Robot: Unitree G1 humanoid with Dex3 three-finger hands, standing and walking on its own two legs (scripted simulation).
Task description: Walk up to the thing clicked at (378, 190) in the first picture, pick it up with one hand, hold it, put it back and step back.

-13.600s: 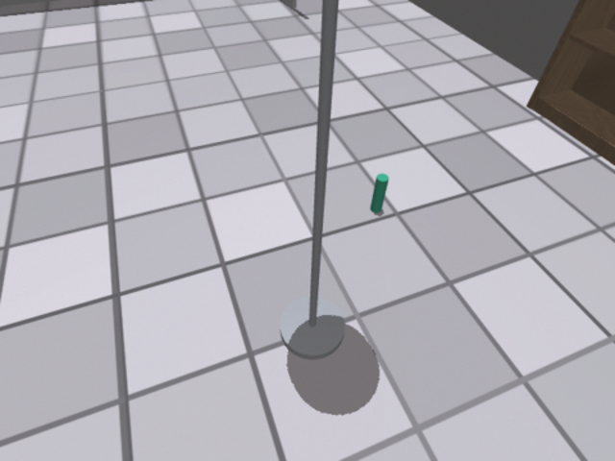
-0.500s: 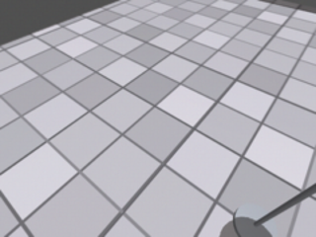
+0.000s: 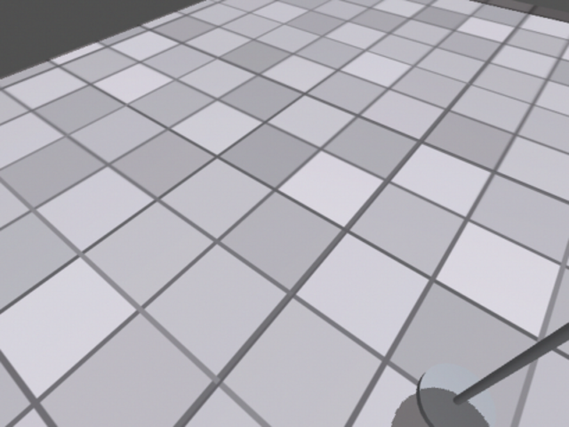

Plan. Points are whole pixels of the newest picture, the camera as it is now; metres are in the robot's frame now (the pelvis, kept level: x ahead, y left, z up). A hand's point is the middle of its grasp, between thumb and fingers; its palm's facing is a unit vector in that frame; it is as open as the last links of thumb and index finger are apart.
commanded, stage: stand
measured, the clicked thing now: out of the picture +0.40 -1.23 -0.69
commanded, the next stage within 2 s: walk up in 0.72 s
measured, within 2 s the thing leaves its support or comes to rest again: neither
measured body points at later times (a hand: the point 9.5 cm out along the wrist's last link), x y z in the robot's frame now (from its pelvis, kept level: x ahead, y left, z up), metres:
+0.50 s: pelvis +0.01 +0.00 +0.00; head +0.02 +0.00 +0.45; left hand +0.08 +0.30 -0.13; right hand +0.08 -0.30 -0.14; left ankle -0.01 +0.15 -0.75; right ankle +0.00 -0.11 -0.75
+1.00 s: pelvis +0.05 +0.04 -0.02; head +0.07 +0.06 +0.43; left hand +0.05 +0.38 -0.14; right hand +0.14 -0.29 -0.12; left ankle +0.11 +0.17 -0.75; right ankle +0.00 -0.11 -0.75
